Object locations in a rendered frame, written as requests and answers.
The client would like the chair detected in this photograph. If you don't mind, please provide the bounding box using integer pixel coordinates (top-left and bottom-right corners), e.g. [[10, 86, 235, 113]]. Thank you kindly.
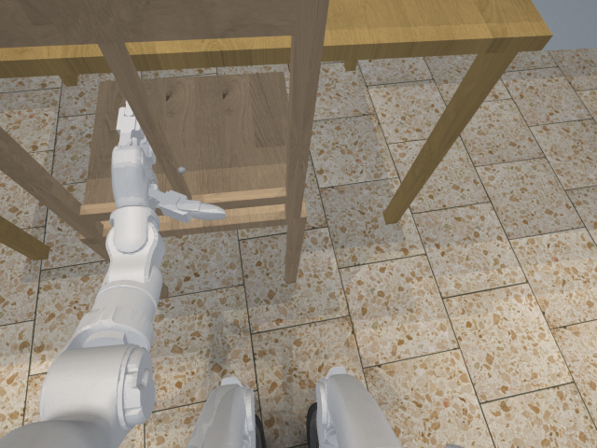
[[0, 0, 329, 299]]

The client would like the right robot thigh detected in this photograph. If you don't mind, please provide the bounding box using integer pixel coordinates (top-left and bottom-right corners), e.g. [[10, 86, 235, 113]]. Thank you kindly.
[[315, 374, 403, 448]]

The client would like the robot left hand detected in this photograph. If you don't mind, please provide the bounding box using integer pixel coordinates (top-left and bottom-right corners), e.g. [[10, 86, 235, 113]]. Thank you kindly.
[[112, 101, 226, 223]]

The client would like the right robot shin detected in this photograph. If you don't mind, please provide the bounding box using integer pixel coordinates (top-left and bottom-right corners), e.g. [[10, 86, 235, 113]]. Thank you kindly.
[[316, 367, 346, 448]]

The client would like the robot left forearm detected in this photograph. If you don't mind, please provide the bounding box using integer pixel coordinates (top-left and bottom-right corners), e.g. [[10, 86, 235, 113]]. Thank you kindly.
[[39, 205, 165, 422]]

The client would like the left robot upper arm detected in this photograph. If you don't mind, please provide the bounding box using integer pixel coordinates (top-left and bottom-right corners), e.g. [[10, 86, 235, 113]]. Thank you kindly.
[[0, 343, 155, 448]]

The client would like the table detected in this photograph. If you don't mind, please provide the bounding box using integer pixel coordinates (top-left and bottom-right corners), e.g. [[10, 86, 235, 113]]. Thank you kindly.
[[0, 0, 553, 260]]

